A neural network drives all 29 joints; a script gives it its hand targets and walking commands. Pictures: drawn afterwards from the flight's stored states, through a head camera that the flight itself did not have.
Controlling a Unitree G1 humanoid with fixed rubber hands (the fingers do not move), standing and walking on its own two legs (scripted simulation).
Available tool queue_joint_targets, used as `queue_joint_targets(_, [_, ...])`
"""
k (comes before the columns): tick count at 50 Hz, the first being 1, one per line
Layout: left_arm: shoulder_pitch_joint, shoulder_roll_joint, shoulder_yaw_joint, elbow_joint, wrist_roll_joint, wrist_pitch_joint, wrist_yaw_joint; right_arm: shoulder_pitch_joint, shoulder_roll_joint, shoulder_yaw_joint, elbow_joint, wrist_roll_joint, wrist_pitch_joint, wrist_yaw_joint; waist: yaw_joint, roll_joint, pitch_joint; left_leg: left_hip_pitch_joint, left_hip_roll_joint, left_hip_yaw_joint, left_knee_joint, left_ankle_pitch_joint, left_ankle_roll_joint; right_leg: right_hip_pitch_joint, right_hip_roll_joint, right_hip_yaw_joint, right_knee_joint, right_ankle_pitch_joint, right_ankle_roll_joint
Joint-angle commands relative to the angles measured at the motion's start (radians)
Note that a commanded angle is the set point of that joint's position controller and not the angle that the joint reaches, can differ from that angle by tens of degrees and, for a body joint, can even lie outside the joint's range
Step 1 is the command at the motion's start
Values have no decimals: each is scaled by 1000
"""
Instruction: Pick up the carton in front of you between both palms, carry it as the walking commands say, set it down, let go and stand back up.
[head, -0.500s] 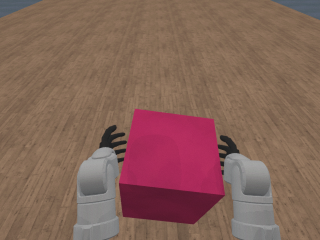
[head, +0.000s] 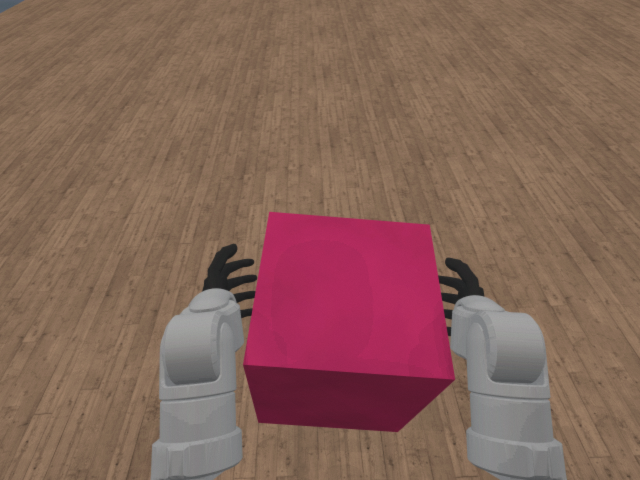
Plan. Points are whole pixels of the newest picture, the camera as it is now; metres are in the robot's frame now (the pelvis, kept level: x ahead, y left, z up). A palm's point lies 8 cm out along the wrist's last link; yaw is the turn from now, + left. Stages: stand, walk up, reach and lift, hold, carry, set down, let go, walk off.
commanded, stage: carry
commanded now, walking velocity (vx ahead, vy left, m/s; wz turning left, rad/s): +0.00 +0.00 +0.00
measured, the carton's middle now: (338, 330) +0.32 +0.00 +0.00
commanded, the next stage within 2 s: none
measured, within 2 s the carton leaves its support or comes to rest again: neither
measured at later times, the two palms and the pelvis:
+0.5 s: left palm (226, 212) +0.46 +0.15 +0.11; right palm (422, 216) +0.44 -0.14 +0.09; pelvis +0.17 +0.02 +0.01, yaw -1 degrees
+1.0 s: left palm (238, 222) +0.47 +0.14 +0.08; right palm (423, 222) +0.46 -0.14 +0.06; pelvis +0.19 +0.01 +0.01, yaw -2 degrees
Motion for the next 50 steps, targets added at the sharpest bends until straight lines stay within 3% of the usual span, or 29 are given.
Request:
queue_joint_targets(1, [-342, -1030, -635, 30, -442, 68, -322, -644, 991, 699, -97, 473, -30, 379, 15, -205, -335, -396, 12, -86, 179, -63, 28, 623, -345, 397, -149, 659, -130])
queue_joint_targets(3, [-384, -1065, -649, -14, -459, 61, -324, -636, 1028, 697, -111, 473, -43, 377, 10, -168, -325, -272, 16, -47, -100, 30, 23, 511, -293, 275, -207, 509, -71])
queue_joint_targets(7, [-368, -1081, -680, -68, -467, 53, -322, -620, 1037, 702, -185, 462, -55, 362, 12, -213, -362, -65, -29, 37, -368, 256, 21, 443, -234, 142, -170, 499, -47])
queue_joint_targets(9, [-372, -1049, -692, -115, -474, 53, -319, -581, 1022, 703, -196, 457, -52, 362, 6, -181, -347, 55, -9, 52, -533, 481, 21, 363, -189, 99, -120, 274, 2])
queue_joint_targets(11, [-345, -1032, -686, -76, -453, 63, -315, -573, 1007, 701, -184, 452, -38, 368, 4, -103, -353, 209, 99, -4, -523, 706, 23, 236, -156, 69, -37, 120, 66])
queue_joint_targets(12, [-349, -1027, -689, -76, -457, 70, -316, -562, 979, 698, -165, 436, -38, 372, 8, -10, -357, 229, 158, -56, -440, 928, 56, 212, -111, 94, -25, 106, 101])
queue_joint_targets(14, [-357, -1017, -696, -51, -454, 89, -319, -489, 988, 671, -72, 427, -33, 379, 3, 56, -334, 198, 157, -61, -406, 1041, 87, 239, -100, 104, -11, 122, 116])
queue_joint_targets(17, [-354, -1034, -692, 5, -450, 86, -329, -499, 1005, 664, -37, 423, -37, 389, -5, 37, -336, 220, 138, -48, -363, 1232, 86, 220, -77, 87, 46, 207, 128])
queue_joint_targets(19, [-366, -1054, -685, 14, -457, 77, -332, -544, 1012, 677, -70, 441, -47, 391, -3, 43, -341, 254, 135, -49, -350, 1300, 93, 188, -57, 86, 11, 127, 130])
queue_joint_targets(22, [-415, -1069, -690, -14, -464, 68, -324, -585, 1030, 685, -84, 457, -51, 388, -5, 13, -342, 241, 109, -38, -326, 1222, 85, 244, -58, 86, -51, 238, 127])
queue_joint_targets(25, [-369, -1059, -676, -5, -453, 67, -320, -598, 1021, 692, -106, 464, -48, 380, -1, -101, -354, 71, 59, 4, -290, 944, 63, 405, -105, 111, 19, 617, 115])
queue_joint_targets(27, [-343, -1051, -675, -5, -444, 61, -321, -586, 1018, 700, -109, 462, -47, 379, -1, -151, -336, 10, 26, 33, -342, 776, 41, 455, -121, 117, 45, 731, 101])
queue_joint_targets(28, [-345, -1054, -676, -10, -444, 61, -321, -583, 1018, 704, -113, 461, -47, 380, 1, -156, -329, 25, 18, 42, -371, 761, 37, 445, -118, 116, 52, 719, 98])
queue_joint_targets(30, [-352, -1056, -674, -16, -443, 62, -318, -582, 1017, 699, -107, 468, -47, 384, -1, -84, -331, 139, 35, 28, -372, 970, 46, 347, -94, 93, 89, 571, 107])
queue_joint_targets(32, [-377, -1060, -685, -31, -444, 58, -314, -572, 1020, 697, -97, 465, -47, 389, -5, 33, -340, 312, 107, -28, -337, 1333, 90, 180, -50, 78, 45, 183, 123])
queue_joint_targets(33, [-365, -1068, -688, -23, -446, 59, -314, -559, 1024, 696, -88, 466, -50, 390, -5, 87, -329, 369, 124, -47, -327, 1434, 106, 132, -24, 64, -28, 27, 124])
queue_joint_targets(34, [-352, -1061, -692, -12, -444, 54, -317, -531, 1014, 689, -74, 452, -55, 390, -6, 95, -311, 385, 128, -51, -318, 1442, 114, 131, -10, 66, -112, -4, 124])
queue_joint_targets(36, [-361, -1058, -691, -19, -443, 43, -324, -543, 1048, 696, -75, 452, -69, 390, -8, 38, -312, 267, 100, -39, -311, 1232, 95, 290, -32, 75, -166, 244, 120])
queue_joint_targets(38, [-339, -1061, -690, 23, -445, 27, -332, -529, 1052, 700, -41, 439, -84, 391, -3, -131, -318, -2, 38, 19, -280, 791, 55, 533, -115, 111, -34, 785, 104])
queue_joint_targets(39, [-314, -1072, -690, 39, -435, 13, -338, -537, 1060, 716, -53, 433, -96, 393, 2, -210, -310, -97, 7, 53, -334, 553, 32, 605, -150, 124, 5, 962, 80])
queue_joint_targets(40, [-306, -1072, -679, 66, -422, 0, -345, -552, 1065, 725, -33, 434, -105, 398, 3, -254, -286, -117, -16, 69, -413, 408, 27, 613, -165, 132, 16, 1011, 61])
queue_joint_targets(41, [-303, -1078, -677, 79, -414, -15, -348, -557, 1066, 726, -28, 430, -122, 400, 6, -234, -272, -81, -24, 73, -469, 416, 30, 585, -173, 139, 18, 977, 51])
queue_joint_targets(43, [-298, -1070, -668, 99, -396, -48, -352, -531, 1049, 714, 12, 416, -154, 412, 4, -153, -300, 119, -1, 65, -453, 748, 38, 435, -140, 115, 71, 814, 74])
queue_joint_targets(45, [-339, -1081, -678, 87, -398, -82, -354, -495, 1053, 698, 54, 400, -187, 421, -3, 22, -348, 363, 91, 3, -347, 1310, 81, 183, -75, 72, 113, 334, 111])
queue_joint_targets(46, [-342, -1081, -679, 92, -395, -98, -358, -491, 1064, 699, 60, 395, -207, 425, 2, 58, -342, 401, 131, -28, -341, 1436, 108, 130, -40, 74, 5, 46, 117])
queue_joint_targets(47, [-360, -1077, -685, 84, -397, -114, -358, -484, 1072, 692, 76, 393, -224, 428, 3, 82, -320, 403, 141, -37, -340, 1413, 113, 129, -28, 72, -94, -53, 119])
queue_joint_targets(48, [-363, -1080, -681, 88, -398, -128, -362, -481, 1066, 686, 72, 386, -243, 427, 1, 64, -295, 357, 131, -36, -342, 1291, 109, 176, -27, 80, -167, 22, 114])
queue_joint_targets(49, [-343, -1071, -678, 104, -391, -141, -367, -485, 1058, 684, 61, 382, -264, 425, -3, 44, -278, 269, 108, -21, -325, 1168, 91, 264, -46, 87, -169, 229, 108])
queue_joint_targets(50, [-334, -1069, -672, 127, -383, -158, -369, -481, 1055, 682, 72, 367, -281, 423, -4, -39, -288, 138, 84, -7, -315, 947, 73, 391, -93, 106, -104, 477, 104])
